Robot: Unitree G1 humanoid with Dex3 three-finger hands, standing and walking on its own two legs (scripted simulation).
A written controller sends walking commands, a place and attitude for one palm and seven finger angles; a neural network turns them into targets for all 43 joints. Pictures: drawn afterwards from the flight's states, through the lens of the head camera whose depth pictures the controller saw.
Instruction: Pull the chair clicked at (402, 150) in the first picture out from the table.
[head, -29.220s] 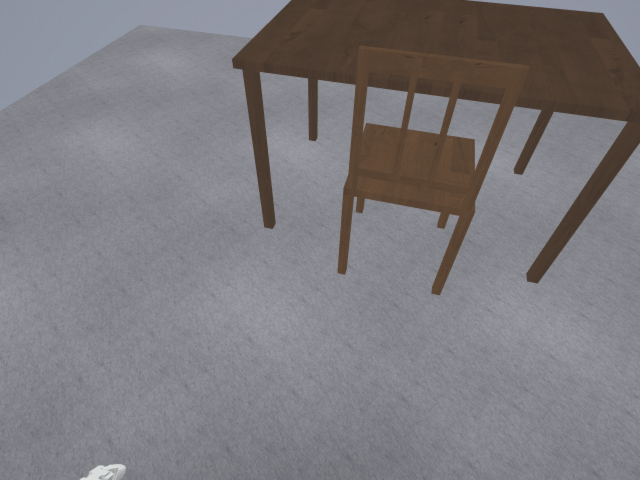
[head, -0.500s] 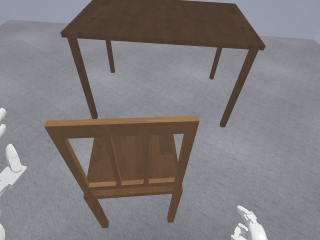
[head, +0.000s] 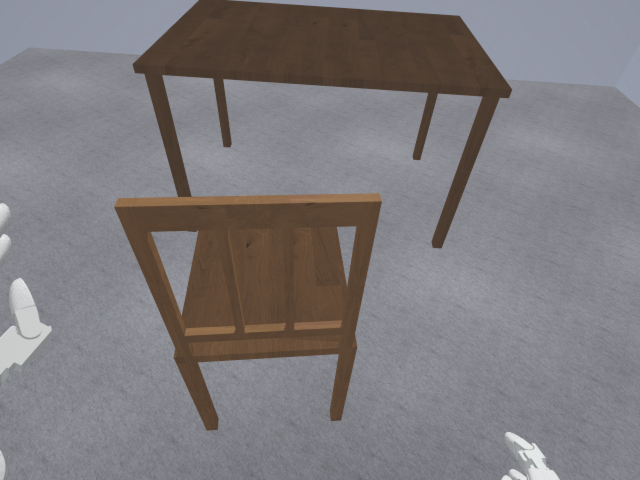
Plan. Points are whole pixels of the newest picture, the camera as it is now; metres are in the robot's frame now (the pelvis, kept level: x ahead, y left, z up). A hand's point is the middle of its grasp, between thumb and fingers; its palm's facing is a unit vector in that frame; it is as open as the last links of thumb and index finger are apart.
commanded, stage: stop stepping back and stand still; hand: left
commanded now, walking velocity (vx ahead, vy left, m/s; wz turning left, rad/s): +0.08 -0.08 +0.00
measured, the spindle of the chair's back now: (232, 285) +0.46 +0.18 -0.08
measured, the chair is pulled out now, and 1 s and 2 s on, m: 0.65 0.65 0.65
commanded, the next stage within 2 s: let the arm hang, fingers relaxed in 0.86 s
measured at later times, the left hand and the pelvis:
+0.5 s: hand (50, 342) +0.20 +0.25 +0.17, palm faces +0.45 -0.78 -0.43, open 7.4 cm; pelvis -0.01 -0.01 +0.01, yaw +0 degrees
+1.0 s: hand (61, 342) +0.21 +0.26 +0.14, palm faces +0.36 -0.79 -0.50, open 7.4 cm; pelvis +0.01 +0.00 +0.01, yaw +1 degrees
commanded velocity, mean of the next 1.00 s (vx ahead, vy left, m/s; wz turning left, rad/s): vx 0.03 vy -0.01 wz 0.00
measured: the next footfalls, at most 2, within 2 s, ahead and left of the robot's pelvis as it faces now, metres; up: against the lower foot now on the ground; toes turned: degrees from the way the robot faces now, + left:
none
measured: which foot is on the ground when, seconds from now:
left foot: down 0.00-1.00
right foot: down 0.00-1.00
